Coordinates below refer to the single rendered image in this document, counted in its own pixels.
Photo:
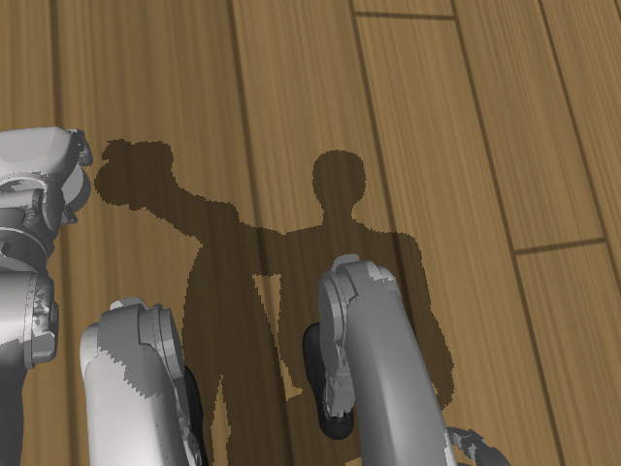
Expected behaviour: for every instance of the right robot hand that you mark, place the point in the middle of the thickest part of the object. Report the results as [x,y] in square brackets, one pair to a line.
[474,447]

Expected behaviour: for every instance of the left robot hand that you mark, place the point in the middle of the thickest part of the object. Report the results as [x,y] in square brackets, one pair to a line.
[52,152]

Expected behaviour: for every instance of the tin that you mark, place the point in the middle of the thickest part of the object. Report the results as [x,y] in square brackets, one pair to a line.
[76,189]

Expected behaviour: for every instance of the left robot foot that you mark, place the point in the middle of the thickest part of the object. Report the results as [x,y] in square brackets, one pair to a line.
[196,416]

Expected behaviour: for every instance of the left robot arm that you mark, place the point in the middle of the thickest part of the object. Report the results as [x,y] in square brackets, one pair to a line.
[30,218]

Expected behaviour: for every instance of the right robot foot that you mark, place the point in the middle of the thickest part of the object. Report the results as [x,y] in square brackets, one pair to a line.
[334,427]

